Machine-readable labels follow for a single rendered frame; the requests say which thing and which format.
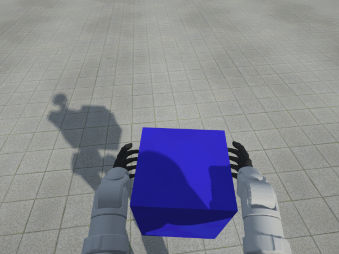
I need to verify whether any left robot forearm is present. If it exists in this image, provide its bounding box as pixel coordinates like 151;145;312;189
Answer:
82;167;130;254

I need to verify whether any right robot forearm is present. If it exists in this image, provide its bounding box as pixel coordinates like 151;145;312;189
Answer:
236;166;292;254

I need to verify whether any robot right hand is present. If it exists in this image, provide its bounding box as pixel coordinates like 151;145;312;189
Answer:
227;141;253;179

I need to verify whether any carton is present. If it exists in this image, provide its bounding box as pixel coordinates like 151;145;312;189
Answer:
130;128;238;239

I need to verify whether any robot left hand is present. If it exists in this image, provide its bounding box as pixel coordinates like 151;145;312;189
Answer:
113;143;139;178

